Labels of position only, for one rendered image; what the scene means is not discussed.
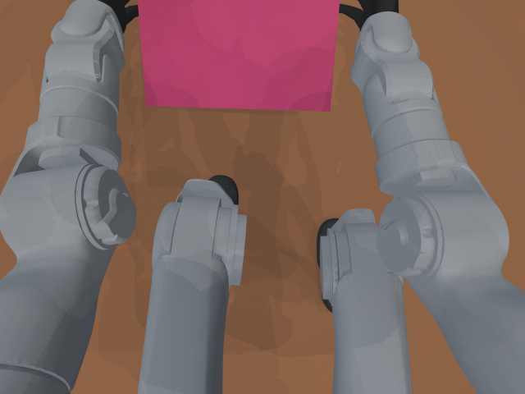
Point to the left robot forearm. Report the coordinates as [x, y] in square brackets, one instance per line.
[79, 99]

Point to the robot left upper arm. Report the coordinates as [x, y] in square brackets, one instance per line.
[63, 224]

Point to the robot left hand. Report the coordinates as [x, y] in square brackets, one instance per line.
[124, 14]

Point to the robot right hand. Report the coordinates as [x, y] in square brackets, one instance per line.
[370, 7]

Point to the robot right thigh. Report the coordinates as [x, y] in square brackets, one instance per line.
[370, 333]

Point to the right robot forearm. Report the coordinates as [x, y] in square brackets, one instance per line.
[404, 115]

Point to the carton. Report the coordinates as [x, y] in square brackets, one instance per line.
[245, 54]

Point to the right robot foot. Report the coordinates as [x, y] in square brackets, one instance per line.
[323, 232]

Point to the robot right upper arm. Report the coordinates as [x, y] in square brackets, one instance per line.
[450, 247]

